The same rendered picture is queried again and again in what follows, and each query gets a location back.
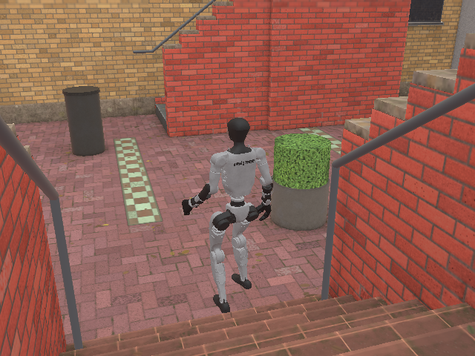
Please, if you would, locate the robot torso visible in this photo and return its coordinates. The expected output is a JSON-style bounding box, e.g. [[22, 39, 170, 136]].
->
[[221, 145, 257, 224]]

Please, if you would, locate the left robot forearm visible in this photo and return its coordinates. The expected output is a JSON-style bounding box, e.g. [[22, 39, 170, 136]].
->
[[189, 184, 211, 208]]

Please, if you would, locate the right robot forearm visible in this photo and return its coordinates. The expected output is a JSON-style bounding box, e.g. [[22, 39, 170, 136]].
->
[[261, 183, 273, 205]]

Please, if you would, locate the left robot hand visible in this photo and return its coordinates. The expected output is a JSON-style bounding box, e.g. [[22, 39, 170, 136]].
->
[[182, 200, 199, 215]]

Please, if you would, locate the right robot hand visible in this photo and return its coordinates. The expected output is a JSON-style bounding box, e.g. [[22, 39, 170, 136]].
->
[[256, 202, 271, 221]]

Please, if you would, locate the right robot upper arm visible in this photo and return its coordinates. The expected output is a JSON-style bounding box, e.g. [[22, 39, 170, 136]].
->
[[252, 148, 272, 186]]

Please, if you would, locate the robot right thigh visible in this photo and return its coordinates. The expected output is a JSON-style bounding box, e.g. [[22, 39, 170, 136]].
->
[[232, 202, 259, 248]]

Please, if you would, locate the left robot upper arm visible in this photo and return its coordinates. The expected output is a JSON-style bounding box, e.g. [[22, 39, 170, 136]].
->
[[207, 152, 228, 194]]

